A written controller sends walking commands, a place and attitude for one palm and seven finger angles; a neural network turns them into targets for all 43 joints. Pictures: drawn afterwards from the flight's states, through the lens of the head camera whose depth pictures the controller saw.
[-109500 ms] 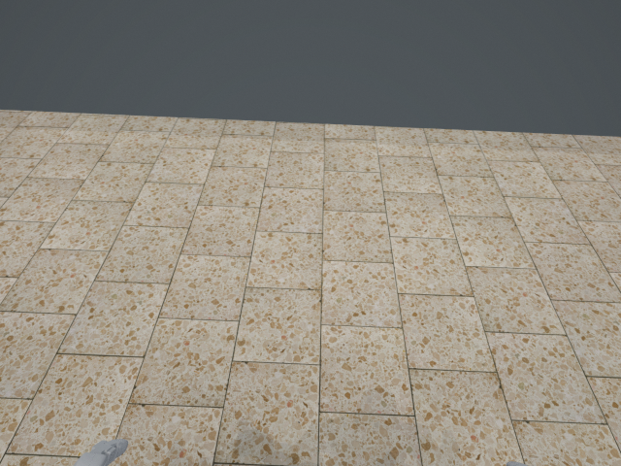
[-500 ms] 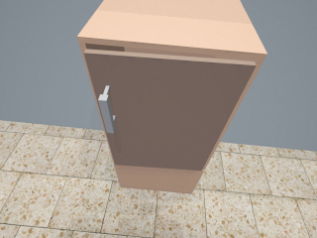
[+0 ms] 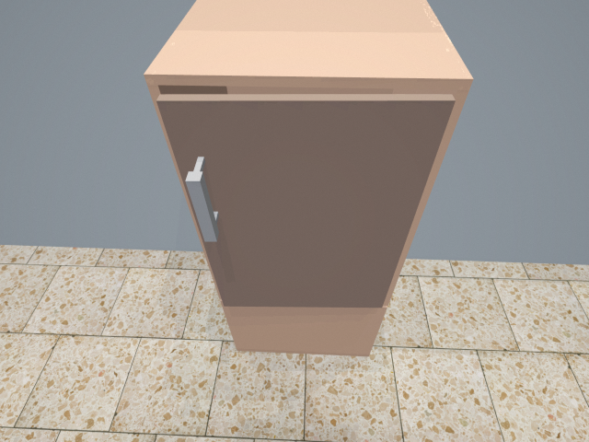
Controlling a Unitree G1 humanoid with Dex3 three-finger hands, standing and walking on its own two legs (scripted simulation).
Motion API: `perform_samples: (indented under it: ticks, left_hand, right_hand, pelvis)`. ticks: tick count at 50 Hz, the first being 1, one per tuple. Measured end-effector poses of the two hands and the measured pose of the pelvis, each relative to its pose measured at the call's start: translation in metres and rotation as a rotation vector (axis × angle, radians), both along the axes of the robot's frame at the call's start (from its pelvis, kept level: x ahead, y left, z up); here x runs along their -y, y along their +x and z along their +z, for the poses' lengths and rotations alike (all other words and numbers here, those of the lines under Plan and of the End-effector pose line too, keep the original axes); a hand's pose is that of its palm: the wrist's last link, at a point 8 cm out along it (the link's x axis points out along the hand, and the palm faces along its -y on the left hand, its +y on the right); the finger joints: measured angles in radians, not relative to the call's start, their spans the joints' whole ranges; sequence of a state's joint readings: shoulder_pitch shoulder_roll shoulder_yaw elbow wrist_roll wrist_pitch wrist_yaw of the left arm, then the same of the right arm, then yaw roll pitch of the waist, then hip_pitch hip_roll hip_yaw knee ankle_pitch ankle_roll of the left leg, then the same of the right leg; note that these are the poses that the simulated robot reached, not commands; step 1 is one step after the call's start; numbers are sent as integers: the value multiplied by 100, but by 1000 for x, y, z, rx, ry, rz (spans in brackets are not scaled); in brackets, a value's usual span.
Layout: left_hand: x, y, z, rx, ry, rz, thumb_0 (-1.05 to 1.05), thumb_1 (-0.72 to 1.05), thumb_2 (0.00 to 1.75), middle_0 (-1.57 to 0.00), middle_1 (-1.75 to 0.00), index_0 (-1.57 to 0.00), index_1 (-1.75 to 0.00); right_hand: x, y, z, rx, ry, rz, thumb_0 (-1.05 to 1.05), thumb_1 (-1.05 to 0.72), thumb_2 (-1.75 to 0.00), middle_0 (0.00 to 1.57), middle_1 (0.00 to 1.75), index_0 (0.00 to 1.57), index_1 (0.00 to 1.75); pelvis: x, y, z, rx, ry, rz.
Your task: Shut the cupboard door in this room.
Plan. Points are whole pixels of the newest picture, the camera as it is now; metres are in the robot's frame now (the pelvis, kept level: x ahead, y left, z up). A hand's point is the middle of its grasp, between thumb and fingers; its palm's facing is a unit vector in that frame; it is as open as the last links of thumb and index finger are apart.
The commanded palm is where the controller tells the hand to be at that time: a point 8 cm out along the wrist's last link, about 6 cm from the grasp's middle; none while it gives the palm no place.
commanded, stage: look again from close up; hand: left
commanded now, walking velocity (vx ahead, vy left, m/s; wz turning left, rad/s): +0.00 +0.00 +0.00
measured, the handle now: (206, 200) +0.48 +0.17 +0.05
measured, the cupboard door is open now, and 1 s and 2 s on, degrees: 2 2 2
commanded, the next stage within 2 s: raise the hand and make a fist in 0.14 s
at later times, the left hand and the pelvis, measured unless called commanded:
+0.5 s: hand (177, 375) +0.20 +0.16 +0.01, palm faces +0.13 -0.99 -0.04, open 6.9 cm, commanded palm +0.10 +0.22 -0.04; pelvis -0.03 -0.02 -0.03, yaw +1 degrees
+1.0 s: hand (184, 403) +0.18 +0.16 -0.02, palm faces -0.08 -1.00 +0.00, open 4.5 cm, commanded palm +0.14 +0.22 -0.01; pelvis -0.03 -0.02 -0.08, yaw +1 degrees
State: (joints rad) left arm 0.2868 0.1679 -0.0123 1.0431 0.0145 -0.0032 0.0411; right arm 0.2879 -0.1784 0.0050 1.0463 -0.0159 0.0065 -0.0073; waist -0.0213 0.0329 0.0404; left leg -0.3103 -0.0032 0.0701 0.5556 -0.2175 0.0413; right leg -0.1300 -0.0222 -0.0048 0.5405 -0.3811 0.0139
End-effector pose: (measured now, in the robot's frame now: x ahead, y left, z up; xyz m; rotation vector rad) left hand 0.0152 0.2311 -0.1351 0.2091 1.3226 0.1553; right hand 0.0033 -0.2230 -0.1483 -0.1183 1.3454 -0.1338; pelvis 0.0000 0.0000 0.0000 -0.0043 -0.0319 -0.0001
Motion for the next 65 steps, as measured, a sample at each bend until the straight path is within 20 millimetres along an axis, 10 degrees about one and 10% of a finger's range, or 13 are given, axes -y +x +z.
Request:
perform_samples:
  ticks: [13,21,25,35,43,48,55,65]
  left_hand:
    - [13,-28,-6,-77,-45,15,1,91,90,-20,-30,-20,-30]
    - [5,127,125,933,-2,60,2,91,90,-23,-34,-23,-34]
    - [18,159,152,1277,-96,-61,1,92,90,-28,-39,-28,-39]
    - [11,66,67,1163,-174,-34,1,91,90,-45,-57,-45,-57]
    - [15,102,130,1474,-116,-197,2,91,90,-59,-73,-60,-73]
    - [23,146,118,1266,-255,-255,2,90,90,-69,-83,-69,-83]
    - [-7,135,134,1216,-139,-100,2,91,90,-81,-97,-81,-97]
    - [-1,134,133,1297,-212,-192,2,91,90,-100,-117,-100,-117]
  right_hand:
    - [4,-5,9,-23,-19,0,1,-91,-90,20,30,20,30]
    - [32,78,39,526,-113,51,1,-91,-90,20,30,21,30]
    - [43,125,53,741,-119,93,1,-91,-90,20,30,20,30]
    - [48,185,48,892,-149,243,1,-90,-90,20,30,20,30]
    - [19,170,2,815,-80,243,1,-90,-90,20,30,21,30]
    - [13,133,-12,693,-40,108,1,-90,-90,20,30,21,30]
    - [22,101,3,600,-99,37,2,-90,-90,20,30,21,30]
    - [20,126,19,679,-153,137,2,-90,-90,20,30,21,30]
  pelvis:
    - [3,-2,4,-17,-2,-7]
    - [7,-15,-9,-57,3,36]
    - [15,-28,-29,-136,1,21]
    - [37,-41,-83,-207,-30,37]
    - [35,-45,-97,-225,-74,46]
    - [28,-40,-86,-233,-54,25]
    - [14,-25,-65,-223,-32,1]
    - [-1,-36,-69,-218,-60,21]
